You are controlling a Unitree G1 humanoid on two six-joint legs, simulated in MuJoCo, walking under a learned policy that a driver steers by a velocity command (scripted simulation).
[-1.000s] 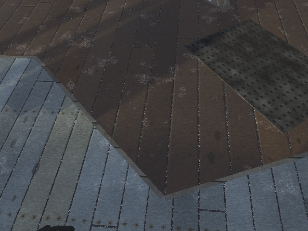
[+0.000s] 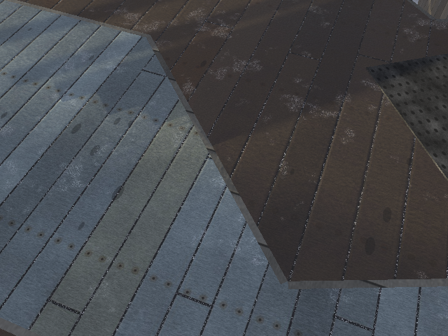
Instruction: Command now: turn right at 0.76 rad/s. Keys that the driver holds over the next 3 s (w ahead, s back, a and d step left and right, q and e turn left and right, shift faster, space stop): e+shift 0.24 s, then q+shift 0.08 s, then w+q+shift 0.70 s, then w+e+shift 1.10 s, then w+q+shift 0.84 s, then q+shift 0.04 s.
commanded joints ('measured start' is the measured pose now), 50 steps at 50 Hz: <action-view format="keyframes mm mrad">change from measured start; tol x32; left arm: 1 17 121 33 -102 15 -21 0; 20 -78 49 -34 -135 17 -38 -38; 24 350 177 16 -5 47 -89 -25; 50 7 74 -67 -64 82 -181 -42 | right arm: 1 1 -176 -42 -76 -72 -4 0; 41 -183 -13 58 -100 -36 29 121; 50 290 -277 -53 44 -30 30 34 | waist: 1 15 252 -120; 50 -134 55 -150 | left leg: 1 140 473 -438 -189 210 225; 16 199 377 50 -113 582 270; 21 36 361 -85 -224 -236 244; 27 -767 177 -20 730 -183 49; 40 -634 173 233 482 143 110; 45 -96 -9 313 369 -100 240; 47 384 41 74 196 -216 291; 48 584 291 -529 -7 -399 449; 50 452 334 -649 -208 -385 414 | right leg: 1 -259 -10 -70 374 -385 9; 7 -348 -143 -236 682 -110 93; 22 249 -130 -384 -178 -39 -47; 24 800 -419 -29 -186 -146 -148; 26 625 -548 181 -316 -507 -250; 39 384 -362 -552 -466 250 -63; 45 480 -428 -623 119 1434 -67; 46 337 -421 -591 397 1262 -82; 48 -400 -89 -474 1097 -244 7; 50 -510 -166 -248 1045 -102 -20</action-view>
